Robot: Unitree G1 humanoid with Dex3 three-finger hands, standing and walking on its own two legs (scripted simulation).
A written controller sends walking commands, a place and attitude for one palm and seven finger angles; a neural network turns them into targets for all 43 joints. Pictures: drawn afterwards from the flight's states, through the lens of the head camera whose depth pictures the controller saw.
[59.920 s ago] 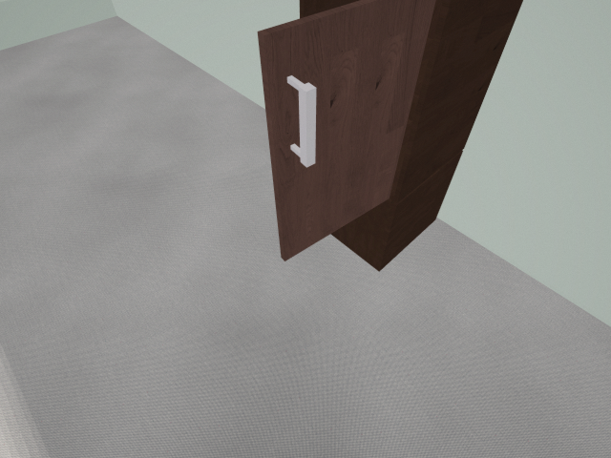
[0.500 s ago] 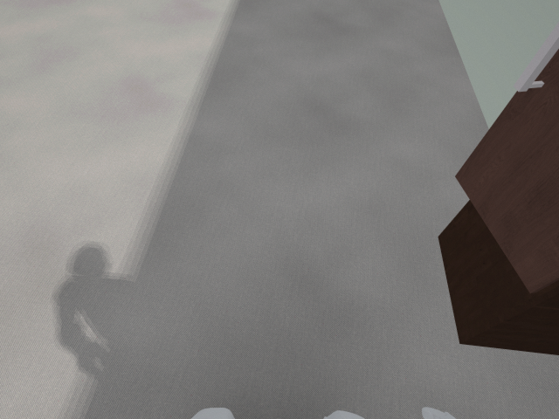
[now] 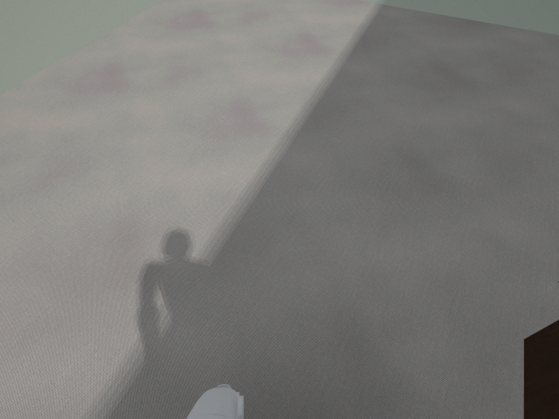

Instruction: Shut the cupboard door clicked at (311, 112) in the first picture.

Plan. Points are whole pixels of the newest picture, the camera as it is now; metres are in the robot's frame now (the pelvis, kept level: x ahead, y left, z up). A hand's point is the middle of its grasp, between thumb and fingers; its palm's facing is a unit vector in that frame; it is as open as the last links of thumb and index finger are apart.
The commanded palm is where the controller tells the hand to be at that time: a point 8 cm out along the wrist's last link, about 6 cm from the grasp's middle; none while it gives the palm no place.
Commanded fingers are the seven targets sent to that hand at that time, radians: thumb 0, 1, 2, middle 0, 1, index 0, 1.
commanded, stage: walk to a spot facing it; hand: left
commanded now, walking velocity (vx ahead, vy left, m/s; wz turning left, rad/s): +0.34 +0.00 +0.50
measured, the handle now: out of the picture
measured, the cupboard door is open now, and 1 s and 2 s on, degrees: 17 17 17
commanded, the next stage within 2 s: turn to face it in 0.70 s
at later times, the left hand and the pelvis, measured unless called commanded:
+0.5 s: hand (142, 348) +0.25 +0.26 -0.16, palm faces +0.17 -0.97 -0.20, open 7.4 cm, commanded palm none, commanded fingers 0.00 0.90 0.90 -0.20 -0.30 -0.20 -0.30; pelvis +0.19 +0.05 +0.00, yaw +9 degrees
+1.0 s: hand (165, 316) +0.33 +0.25 -0.20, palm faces +0.34 -0.93 -0.17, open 7.2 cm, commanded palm none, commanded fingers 0.00 0.90 0.90 -0.20 -0.30 -0.20 -0.30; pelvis +0.39 +0.09 -0.02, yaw +16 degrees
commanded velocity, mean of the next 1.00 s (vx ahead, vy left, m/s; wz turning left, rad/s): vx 0.24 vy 0.00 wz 0.13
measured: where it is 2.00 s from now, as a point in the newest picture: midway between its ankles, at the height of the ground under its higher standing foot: (252, 345)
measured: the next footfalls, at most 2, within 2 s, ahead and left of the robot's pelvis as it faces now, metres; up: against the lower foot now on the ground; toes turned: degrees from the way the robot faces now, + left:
left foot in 0.18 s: +0.19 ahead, +0.14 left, +0.00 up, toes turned +13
right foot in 0.62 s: +0.39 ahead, -0.05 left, +0.00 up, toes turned +4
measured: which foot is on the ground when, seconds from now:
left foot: up 0.00-0.16, down 0.18-0.62, up 0.64-0.96, down 0.98-1.00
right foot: down 0.00-0.18, up 0.20-0.60, down 0.62-1.00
